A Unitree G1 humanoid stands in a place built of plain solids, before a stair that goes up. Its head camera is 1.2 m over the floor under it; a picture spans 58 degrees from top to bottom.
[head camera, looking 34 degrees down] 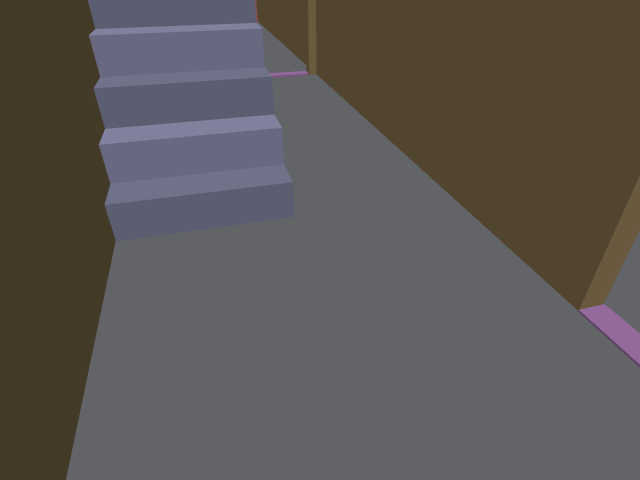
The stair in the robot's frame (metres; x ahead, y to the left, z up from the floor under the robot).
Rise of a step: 0.21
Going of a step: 0.23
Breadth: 0.90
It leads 15 degrees to the left of straight ahead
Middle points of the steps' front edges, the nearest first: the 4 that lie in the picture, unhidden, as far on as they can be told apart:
1.88 0.57 0.21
2.11 0.63 0.41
2.33 0.69 0.62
2.55 0.75 0.83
